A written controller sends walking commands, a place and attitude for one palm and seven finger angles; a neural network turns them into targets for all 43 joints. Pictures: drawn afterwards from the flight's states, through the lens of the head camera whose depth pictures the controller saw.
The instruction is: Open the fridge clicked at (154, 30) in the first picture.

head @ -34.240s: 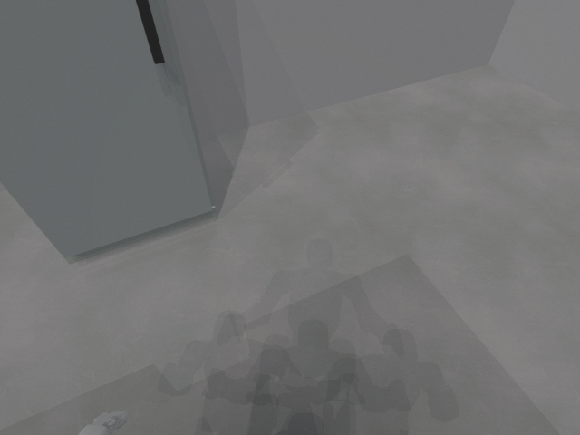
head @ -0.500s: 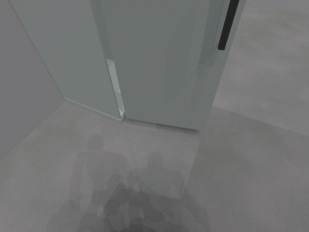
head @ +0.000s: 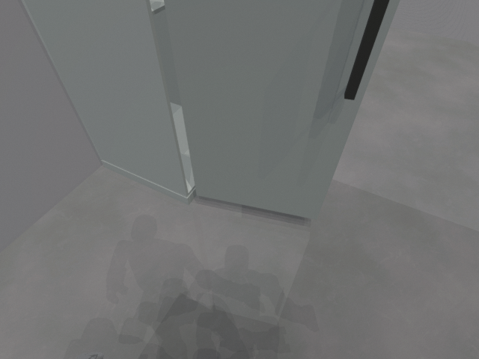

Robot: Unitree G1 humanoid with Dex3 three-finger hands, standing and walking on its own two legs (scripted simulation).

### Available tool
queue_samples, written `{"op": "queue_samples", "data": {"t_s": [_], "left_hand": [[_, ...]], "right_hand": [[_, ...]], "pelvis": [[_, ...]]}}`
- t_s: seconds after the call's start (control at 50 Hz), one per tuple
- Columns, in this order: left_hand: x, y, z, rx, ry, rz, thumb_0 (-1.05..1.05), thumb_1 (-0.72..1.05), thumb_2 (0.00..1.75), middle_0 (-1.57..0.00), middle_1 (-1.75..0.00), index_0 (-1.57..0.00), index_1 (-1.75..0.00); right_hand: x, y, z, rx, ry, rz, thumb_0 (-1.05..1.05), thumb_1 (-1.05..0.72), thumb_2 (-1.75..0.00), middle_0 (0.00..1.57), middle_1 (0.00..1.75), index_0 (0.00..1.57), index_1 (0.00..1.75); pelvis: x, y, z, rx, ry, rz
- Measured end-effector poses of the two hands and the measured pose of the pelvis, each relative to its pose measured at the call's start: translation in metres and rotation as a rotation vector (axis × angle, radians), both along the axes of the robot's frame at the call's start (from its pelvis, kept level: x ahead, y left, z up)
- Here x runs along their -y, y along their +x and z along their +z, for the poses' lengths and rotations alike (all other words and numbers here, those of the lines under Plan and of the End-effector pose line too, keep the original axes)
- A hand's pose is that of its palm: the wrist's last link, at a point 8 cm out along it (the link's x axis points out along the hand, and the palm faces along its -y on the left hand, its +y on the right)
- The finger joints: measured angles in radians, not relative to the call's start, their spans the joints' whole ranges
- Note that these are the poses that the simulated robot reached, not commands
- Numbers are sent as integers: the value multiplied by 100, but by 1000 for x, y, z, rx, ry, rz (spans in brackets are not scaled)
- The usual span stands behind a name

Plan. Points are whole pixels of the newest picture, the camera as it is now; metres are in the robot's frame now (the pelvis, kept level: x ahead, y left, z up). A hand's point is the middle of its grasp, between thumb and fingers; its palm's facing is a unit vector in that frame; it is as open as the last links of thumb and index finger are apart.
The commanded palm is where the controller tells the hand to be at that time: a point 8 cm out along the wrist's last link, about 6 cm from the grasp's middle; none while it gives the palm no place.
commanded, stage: let the arm hang, fingers relaxed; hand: right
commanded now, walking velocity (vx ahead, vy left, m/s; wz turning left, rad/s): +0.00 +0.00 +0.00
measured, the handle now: (376, 11) +0.82 -0.26 +0.23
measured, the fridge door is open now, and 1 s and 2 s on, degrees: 76 76 76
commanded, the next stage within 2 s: look to check the result in 0.02 s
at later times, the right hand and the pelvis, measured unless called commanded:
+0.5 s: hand out of the picture +0.10 -0.23 -0.16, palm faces -0.04 +0.93 -0.35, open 7.4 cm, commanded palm none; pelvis +0.03 +0.02 +0.00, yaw +0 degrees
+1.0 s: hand out of the picture +0.12 -0.21 -0.16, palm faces -0.05 +0.94 -0.34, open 7.4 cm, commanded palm none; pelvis +0.03 +0.03 +0.00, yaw +1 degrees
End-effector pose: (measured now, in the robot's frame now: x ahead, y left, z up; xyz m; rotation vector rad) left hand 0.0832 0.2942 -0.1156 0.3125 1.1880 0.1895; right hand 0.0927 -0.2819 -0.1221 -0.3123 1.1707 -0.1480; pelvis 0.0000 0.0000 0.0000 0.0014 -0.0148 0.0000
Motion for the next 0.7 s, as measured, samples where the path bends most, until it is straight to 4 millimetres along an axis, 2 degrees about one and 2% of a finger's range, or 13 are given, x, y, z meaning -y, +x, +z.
{"op": "queue_samples", "data": {"t_s": [0.14, 0.36, 0.56, 0.7], "left_hand": [[-10, 0, 2, -36, 20, 12, 0, 90, 89, -20, -30, -20, -30], [-12, 9, -5, -61, 1, 13, 0, 90, 89, -20, -30, -20, -30], [-16, 26, -6, -31, -15, 7, 0, 90, 89, -20, -30, -20, -30], [-23, 31, -4, -15, -9, 9, 0, 90, 89, -20, -30, -20, -30]], "right_hand": [[-9, 1, -6, -39, 15, -7, 1, -91, -90, 21, 30, 20, 30], [-4, 0, -1, -77, -25, -32, 1, -91, -90, 21, 30, 20, 30], [-7, 12, 5, -53, -45, -32, 1, -91, -90, 21, 30, 20, 30], [-15, 20, 5, -29, -38, -23, 1, -91, -90, 21, 30, 20, 30]], "pelvis": [[-5, 11, 1, -4, -1, -1], [-14, 24, 2, -7, -3, 0], [-21, 32, 2, -4, -5, 3], [-26, 33, 2, 0, -6, 6]]}}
